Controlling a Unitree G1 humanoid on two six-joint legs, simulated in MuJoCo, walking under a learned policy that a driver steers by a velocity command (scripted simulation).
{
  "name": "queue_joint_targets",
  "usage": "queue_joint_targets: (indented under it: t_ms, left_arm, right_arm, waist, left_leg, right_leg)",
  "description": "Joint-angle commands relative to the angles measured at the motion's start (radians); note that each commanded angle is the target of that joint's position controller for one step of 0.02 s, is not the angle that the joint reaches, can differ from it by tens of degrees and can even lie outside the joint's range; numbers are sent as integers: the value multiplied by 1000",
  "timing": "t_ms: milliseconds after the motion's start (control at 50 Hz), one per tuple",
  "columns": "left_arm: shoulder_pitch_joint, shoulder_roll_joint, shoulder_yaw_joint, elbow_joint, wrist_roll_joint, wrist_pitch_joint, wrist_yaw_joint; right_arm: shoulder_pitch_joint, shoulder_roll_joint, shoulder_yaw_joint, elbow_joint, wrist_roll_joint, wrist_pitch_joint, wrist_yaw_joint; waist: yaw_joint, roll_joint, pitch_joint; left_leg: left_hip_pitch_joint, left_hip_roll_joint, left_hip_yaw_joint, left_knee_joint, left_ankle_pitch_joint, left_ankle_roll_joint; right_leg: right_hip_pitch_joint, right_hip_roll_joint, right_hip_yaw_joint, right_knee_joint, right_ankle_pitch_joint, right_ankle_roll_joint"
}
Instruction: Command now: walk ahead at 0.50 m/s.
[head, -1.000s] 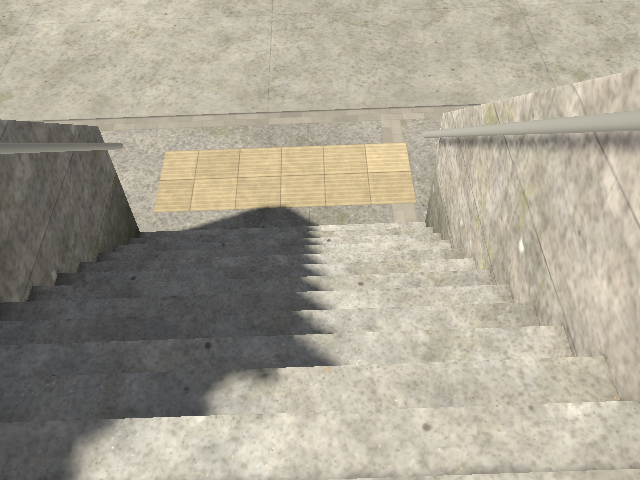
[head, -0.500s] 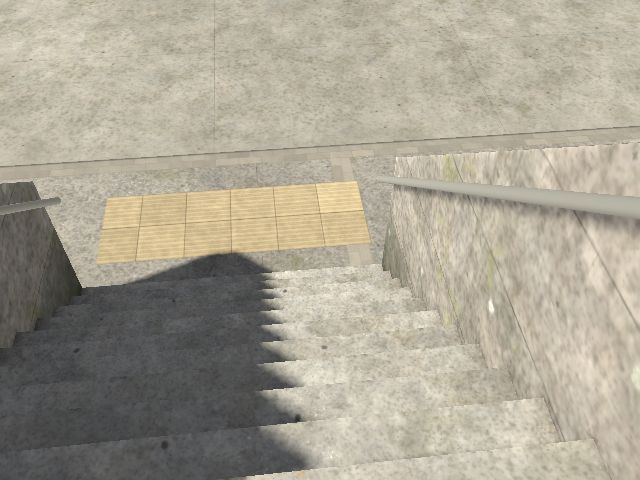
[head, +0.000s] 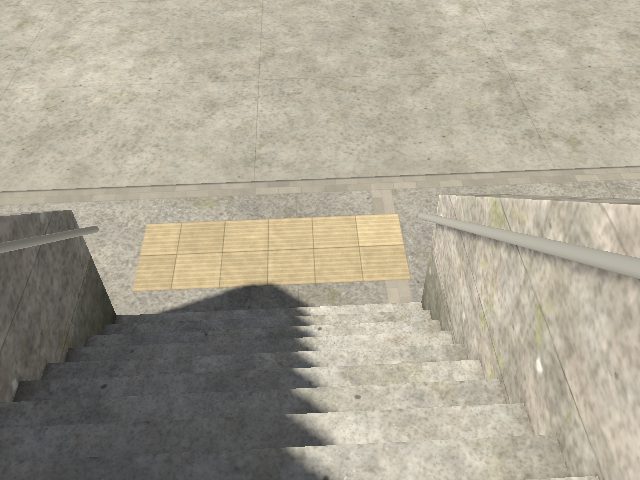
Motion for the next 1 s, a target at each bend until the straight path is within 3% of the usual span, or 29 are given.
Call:
queue_joint_targets:
  t_ms: [20, 100, 160, 200, 220, 240, 260, 280, 300, 320, 340, 360, 400, 420, 460, 520, 580, 660, 740, 760, 780, 800, 820, 840, 860, 900, 920, 960, 1000]
  left_arm:
    - [-68, 97, 14, -60, -5, -27, 17]
    - [6, 90, 19, -54, 34, 10, 20]
    - [68, 105, 29, -28, 71, 65, 60]
    - [31, 112, 29, -28, 55, 96, 69]
    - [-14, 115, 29, -20, 34, 85, 32]
    - [51, 23, 22, -46, -9, 71, 13]
    - [43, 38, 17, -101, -20, 61, 32]
    - [18, 98, 29, -84, 3, 62, 44]
    - [-88, 97, 24, -111, 20, 77, 44]
    - [-193, 126, 28, -119, 45, 96, 36]
    - [-246, 118, 29, -121, 54, 115, 30]
    - [-240, 79, 28, -114, 50, 115, 24]
    - [-215, 2, 12, -100, 37, 125, -6]
    - [-220, -23, 9, -93, 53, 133, -15]
    - [-179, -13, 18, -58, 61, 146, -11]
    - [-275, 59, 57, -75, 54, 125, -24]
    - [-379, 20, 41, -97, 54, 106, -55]
    - [-514, -3, 30, -175, 21, 81, -48]
    - [-372, 27, 43, -153, 24, 71, -54]
    - [-309, 47, 40, -148, -16, 56, -43]
    - [-138, 65, 61, -63, 11, 61, -37]
    - [122, 80, 67, 3, 31, 72, -36]
    - [114, 114, 81, -3, 19, 70, -40]
    - [109, 120, 52, 2, 25, 68, -67]
    - [154, 121, 49, 5, -11, 61, -83]
    - [117, 81, 26, 13, -13, 68, -71]
    - [108, 114, 30, 23, 2, 39, -63]
    - [-14, -18, -27, 3, 12, 10, -53]
    - [-22, 99, -1, 13, 32, -3, -37]
  right_arm:
    - [-48, -16, 9, -60, -2, -19, 40]
    - [-100, -9, 32, -100, 16, -24, 39]
    - [-36, -37, 23, -82, 34, -44, 23]
    - [259, -58, 8, 18, 26, -49, 12]
    - [488, -104, -7, 87, 9, -48, 9]
    - [508, -150, 15, 88, 5, -51, 35]
    - [444, -176, 9, 75, 41, -53, 54]
    - [452, -175, -1, 64, 61, -64, 64]
    - [380, -182, -3, 53, 65, -70, 44]
    - [306, -124, 22, 31, 59, -81, 28]
    - [303, -99, 43, 37, 48, -98, 27]
    - [302, -36, 72, 53, 18, -122, 27]
    - [289, 10, 103, 42, 16, -141, 8]
    - [298, 2, 107, 41, 21, -141, 2]
    - [345, -77, 82, 57, 29, -151, 3]
    - [366, -47, 79, 76, 39, -160, -4]
    - [328, -46, 77, 48, 29, -156, -26]
    - [392, -17, 76, 47, -1, -139, -32]
    - [335, -41, 63, 60, -15, -122, -25]
    - [369, -41, 58, 55, -33, -106, -36]
    - [341, -59, 48, 99, -19, -83, -48]
    - [288, -68, 56, 87, -3, -90, -33]
    - [328, -54, 34, 72, -4, -89, -34]
    - [450, 11, 43, 42, 29, -89, -36]
    - [404, -24, 46, 36, 30, -92, -43]
    - [303, -16, 45, 56, 5, -72, -42]
    - [239, 14, 50, 7, -6, -68, -43]
    - [136, 11, 47, -6, -11, -52, -28]
    - [265, 26, 33, 95, -30, -35, -18]
  waist:
    - [-47, -49, 63]
    - [52, -96, 107]
    - [90, -59, 110]
    - [-31, -48, 19]
    - [-171, 105, -83]
    - [-125, 274, -130]
    - [-74, 261, -146]
    - [-82, 158, -146]
    - [-80, 203, -102]
    - [-70, 102, 4]
    - [-62, 98, 91]
    - [-28, 5, 161]
    - [18, 31, 157]
    - [14, 79, 147]
    - [18, 150, 95]
    - [-4, 129, 131]
    - [-22, 28, 96]
    - [-144, 85, 184]
    - [-127, 117, 120]
    - [-132, 81, 159]
    - [-74, 115, 41]
    - [78, 80, -59]
    - [82, -168, 14]
    - [-57, -252, -91]
    - [7, -213, -132]
    - [-14, -87, -51]
    - [-21, -217, -44]
    - [-92, -61, 155]
    - [-139, -124, 75]
  left_leg:
    - [214, -18, 97, -188, 347, -8]
    - [163, 38, 127, -454, 208, 11]
    - [195, 125, 92, -679, 157, 50]
    - [525, 150, 121, -793, 149, 82]
    - [844, 99, 252, -576, 286, 67]
    - [1006, 279, 21, -221, 756, 101]
    - [965, 373, -72, -157, 811, 140]
    - [882, 399, -114, -312, 196, 216]
    - [741, 458, -258, -478, -357, 297]
    - [570, 444, -312, -550, -540, 320]
    - [437, 438, -331, -528, -436, 325]
    - [338, 352, -230, -442, -441, 237]
    - [104, 289, -145, -467, -572, 175]
    - [52, 254, -158, -488, -628, 174]
    - [111, 243, -192, -474, -555, 185]
    - [229, 194, -166, -378, -684, 171]
    - [106, 162, -106, -289, -874, 175]
    - [235, 153, -79, -156, -620, 186]
    - [272, 156, -72, 90, -362, 195]
    - [410, 125, -68, 179, -285, 209]
    - [334, 153, -52, 357, -24, 212]
    - [148, 108, 25, 650, 92, 177]
    - [7, -91, 121, 1101, -664, 141]
    - [-398, -89, 98, 1209, -1110, 106]
    - [-538, -44, 57, 1125, -991, 127]
    - [-529, -27, 91, 1123, -811, 111]
    - [-566, 12, 2, 933, -582, 78]
    - [-360, 1, -6, 481, -264, 4]
    - [-73, -30, 87, 431, -90, -3]
  right_leg:
    - [-322, -143, 154, -76, 120, -108]
    - [-167, -161, 203, 109, 179, -118]
    - [-38, -190, 288, 303, 333, -136]
    - [-146, -140, 258, 642, 444, -146]
    - [-379, -11, 107, 1034, 201, -106]
    - [-712, 143, 132, 1531, -474, -57]
    - [-870, 98, 137, 1574, -375, -53]
    - [-938, 45, 190, 1452, -154, -66]
    - [-972, 7, 169, 1369, -65, -36]
    - [-985, -10, 186, 1317, 20, -5]
    - [-976, -13, 196, 1262, 27, 19]
    - [-995, -19, 279, 1033, 242, 41]
    - [-853, 21, 236, 777, 437, 94]
    - [-773, 24, 184, 700, 505, 106]
    - [-733, 23, 180, 710, 598, 84]
    - [-773, 6, 256, 402, 825, 54]
    - [-515, -7, 139, 177, 1114, 56]
    - [-522, 0, 116, -128, 967, 51]
    - [-308, -34, 64, -116, 947, 3]
    - [-305, -129, 154, -557, 733, -15]
    - [-26, -112, 60, -389, 913, -15]
    - [302, -45, -38, -298, 979, -37]
    - [316, -209, 180, -587, 1088, -127]
    - [657, -344, 225, 10, 1601, -73]
    - [671, -378, 254, -22, 1397, -90]
    - [316, -329, 261, -101, 930, -104]
    - [204, -419, 381, -118, 742, -160]
    - [-264, -323, 227, -186, 654, -73]
    - [-389, -291, 205, -169, 785, -79]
